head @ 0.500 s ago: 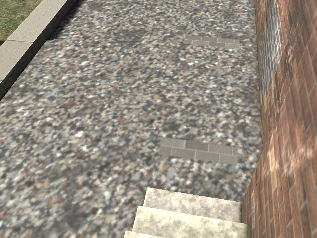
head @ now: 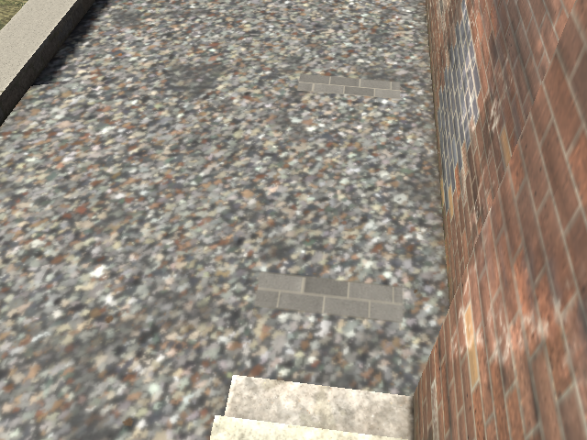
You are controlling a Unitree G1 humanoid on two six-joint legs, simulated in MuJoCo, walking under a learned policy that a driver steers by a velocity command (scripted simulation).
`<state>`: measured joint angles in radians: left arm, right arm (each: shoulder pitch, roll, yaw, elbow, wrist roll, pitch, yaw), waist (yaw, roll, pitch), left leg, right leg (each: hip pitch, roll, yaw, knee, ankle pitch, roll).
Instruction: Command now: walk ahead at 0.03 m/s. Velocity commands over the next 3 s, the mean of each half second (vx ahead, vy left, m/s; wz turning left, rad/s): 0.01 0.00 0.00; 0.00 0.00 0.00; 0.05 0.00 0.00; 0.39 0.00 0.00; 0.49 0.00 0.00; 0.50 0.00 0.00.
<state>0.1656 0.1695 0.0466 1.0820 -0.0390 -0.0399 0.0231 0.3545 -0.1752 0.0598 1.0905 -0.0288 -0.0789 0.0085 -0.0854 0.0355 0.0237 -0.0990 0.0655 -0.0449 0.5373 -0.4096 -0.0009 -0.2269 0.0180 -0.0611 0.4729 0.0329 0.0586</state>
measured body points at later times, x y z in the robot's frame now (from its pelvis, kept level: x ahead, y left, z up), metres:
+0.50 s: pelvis +0.05 -0.02 -0.02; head +0.09 -0.03 +0.43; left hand +0.27 +0.16 -0.15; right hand -0.15 -0.17 -0.15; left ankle -0.08 +0.14 -0.71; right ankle +0.03 -0.14 -0.74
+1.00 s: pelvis +0.17 -0.03 -0.21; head +0.15 -0.06 +0.24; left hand +0.07 +0.18 -0.35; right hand +0.30 -0.26 -0.36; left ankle +0.22 +0.08 -0.86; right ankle +0.21 -0.09 -0.93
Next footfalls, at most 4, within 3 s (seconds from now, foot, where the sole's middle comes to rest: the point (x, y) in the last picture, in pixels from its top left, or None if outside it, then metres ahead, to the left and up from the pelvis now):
0.80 right None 0.23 -0.10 -0.97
1.08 left None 0.20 0.07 -0.97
2.04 left None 0.37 0.15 -1.02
2.18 left None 0.42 0.16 -1.14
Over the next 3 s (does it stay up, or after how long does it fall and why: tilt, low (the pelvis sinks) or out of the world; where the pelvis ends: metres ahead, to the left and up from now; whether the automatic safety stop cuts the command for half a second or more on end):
stays up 0.73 -0.15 -0.66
